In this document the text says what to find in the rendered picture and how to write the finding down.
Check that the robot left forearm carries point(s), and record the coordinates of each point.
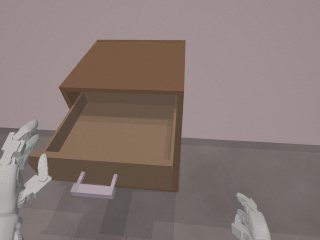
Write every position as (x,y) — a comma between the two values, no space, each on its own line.
(10,225)

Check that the cabinet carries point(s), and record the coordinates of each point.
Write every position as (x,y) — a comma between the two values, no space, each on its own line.
(155,67)

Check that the drawer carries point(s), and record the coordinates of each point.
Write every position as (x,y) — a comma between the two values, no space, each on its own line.
(131,135)

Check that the handle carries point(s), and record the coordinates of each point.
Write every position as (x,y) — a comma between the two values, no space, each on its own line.
(94,191)

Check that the right robot hand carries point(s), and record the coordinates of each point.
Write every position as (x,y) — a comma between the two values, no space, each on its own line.
(255,226)

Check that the left robot hand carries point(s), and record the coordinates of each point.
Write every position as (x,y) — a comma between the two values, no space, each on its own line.
(16,151)

